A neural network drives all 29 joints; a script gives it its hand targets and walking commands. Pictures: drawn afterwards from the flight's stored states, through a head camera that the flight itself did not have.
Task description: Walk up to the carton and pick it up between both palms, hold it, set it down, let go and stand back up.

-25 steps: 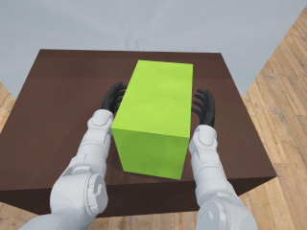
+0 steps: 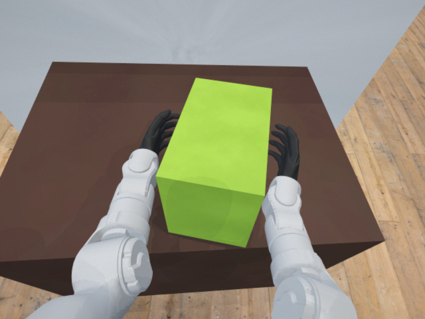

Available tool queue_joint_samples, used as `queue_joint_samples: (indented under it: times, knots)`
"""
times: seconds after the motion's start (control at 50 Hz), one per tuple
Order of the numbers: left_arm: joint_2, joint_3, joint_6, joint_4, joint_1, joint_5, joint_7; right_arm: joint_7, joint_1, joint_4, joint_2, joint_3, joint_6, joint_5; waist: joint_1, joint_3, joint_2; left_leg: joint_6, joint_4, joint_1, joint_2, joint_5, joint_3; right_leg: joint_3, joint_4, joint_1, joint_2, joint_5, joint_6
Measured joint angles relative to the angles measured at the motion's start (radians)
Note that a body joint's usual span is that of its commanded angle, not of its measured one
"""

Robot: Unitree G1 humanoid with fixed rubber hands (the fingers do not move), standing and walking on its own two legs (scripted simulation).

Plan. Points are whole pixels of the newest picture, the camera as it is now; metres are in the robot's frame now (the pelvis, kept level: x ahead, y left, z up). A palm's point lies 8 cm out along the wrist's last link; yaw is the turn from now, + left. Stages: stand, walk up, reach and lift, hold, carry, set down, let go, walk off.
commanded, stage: set down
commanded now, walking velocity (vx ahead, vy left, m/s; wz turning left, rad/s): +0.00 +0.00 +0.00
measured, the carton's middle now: (220, 160) +0.43 +0.00 +0.00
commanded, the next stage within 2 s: none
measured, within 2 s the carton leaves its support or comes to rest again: rests again in 1.20 s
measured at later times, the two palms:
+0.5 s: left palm (155, 149) +0.43 +0.13 +0.04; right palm (286, 175) +0.37 -0.13 +0.05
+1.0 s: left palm (154, 159) +0.42 +0.14 +0.01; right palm (283, 181) +0.37 -0.13 +0.02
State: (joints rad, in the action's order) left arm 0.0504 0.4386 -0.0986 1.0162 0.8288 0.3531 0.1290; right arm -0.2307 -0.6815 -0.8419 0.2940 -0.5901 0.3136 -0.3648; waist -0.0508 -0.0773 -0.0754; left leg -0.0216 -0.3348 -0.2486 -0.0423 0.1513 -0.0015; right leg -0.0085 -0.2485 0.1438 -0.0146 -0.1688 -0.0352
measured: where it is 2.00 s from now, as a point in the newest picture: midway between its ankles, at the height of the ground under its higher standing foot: outside the picture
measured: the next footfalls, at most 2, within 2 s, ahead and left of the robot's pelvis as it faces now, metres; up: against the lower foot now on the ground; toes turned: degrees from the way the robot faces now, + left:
none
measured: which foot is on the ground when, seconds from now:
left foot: down 0.00-1.00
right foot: down 0.00-1.00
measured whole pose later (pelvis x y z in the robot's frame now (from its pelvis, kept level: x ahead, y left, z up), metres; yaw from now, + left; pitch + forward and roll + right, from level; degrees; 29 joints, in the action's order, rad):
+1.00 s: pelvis +0.00 +0.00 +0.00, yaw +0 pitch +4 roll -1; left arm 0.03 0.51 -0.16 1.06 0.82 0.42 0.11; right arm -0.23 -0.67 -0.91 0.27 -0.60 0.38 -0.41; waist -0.05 -0.13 -0.08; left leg -0.02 -0.34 -0.26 -0.04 0.15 0.00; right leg -0.01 -0.25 0.16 -0.02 -0.17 -0.04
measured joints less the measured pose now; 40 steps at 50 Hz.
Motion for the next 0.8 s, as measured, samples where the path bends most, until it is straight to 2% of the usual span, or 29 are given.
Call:
queue_joint_samples:
  times: [0.46, 0.8]
  knots:
    - [-0.021, 0.043, -0.036, 0.000, 0.008, 0.041, 0.003, 0.000, 0.014, -0.015, -0.004, -0.013, 0.060, -0.022, 0.000, -0.026, 0.000, 0.000, 0.000, 0.000, 0.000, 0.000, -0.001, 0.000, 0.000, 0.000, 0.000, 0.000, 0.000]
    - [-0.023, 0.060, -0.050, 0.001, 0.008, 0.058, 0.008, 0.000, 0.014, -0.015, -0.004, -0.013, 0.066, -0.032, 0.000, -0.035, 0.000, 0.000, 0.000, 0.000, 0.000, 0.000, -0.002, 0.000, 0.000, 0.000, -0.001, 0.000, 0.000]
